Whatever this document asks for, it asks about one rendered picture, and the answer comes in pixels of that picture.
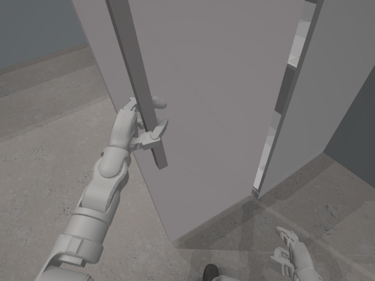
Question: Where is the left robot upper arm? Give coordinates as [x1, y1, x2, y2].
[38, 265, 94, 281]

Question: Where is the robot left forearm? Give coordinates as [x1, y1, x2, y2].
[33, 146, 131, 281]

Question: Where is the handle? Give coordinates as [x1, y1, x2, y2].
[105, 0, 168, 170]

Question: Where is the robot right forearm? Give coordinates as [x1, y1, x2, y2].
[293, 268, 323, 281]

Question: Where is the right robot hand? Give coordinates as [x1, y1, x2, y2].
[271, 227, 315, 280]

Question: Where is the fridge door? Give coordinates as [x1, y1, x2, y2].
[70, 0, 305, 243]

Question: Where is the left robot hand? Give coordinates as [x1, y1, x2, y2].
[108, 94, 168, 154]

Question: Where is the robot right foot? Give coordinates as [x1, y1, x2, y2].
[202, 264, 219, 281]

